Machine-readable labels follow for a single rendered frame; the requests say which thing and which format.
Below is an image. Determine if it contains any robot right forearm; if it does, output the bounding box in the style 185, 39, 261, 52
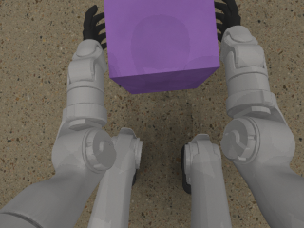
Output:
219, 25, 290, 128

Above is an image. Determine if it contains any right robot upper arm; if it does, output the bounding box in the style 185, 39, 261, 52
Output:
220, 116, 304, 228

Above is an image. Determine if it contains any robot right thigh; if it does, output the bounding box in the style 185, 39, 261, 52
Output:
183, 140, 232, 228

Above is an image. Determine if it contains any left robot shin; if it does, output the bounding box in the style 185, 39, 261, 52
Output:
111, 127, 137, 176

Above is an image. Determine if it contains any left robot upper arm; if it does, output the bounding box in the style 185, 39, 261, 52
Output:
0, 127, 117, 228

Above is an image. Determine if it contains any robot left forearm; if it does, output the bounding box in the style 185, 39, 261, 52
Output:
55, 39, 108, 141

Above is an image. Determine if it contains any robot right hand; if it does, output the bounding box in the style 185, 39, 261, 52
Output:
214, 0, 241, 42

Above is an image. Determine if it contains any carton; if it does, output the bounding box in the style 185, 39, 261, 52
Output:
104, 0, 220, 95

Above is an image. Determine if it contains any robot left hand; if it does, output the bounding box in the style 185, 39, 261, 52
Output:
83, 5, 107, 50

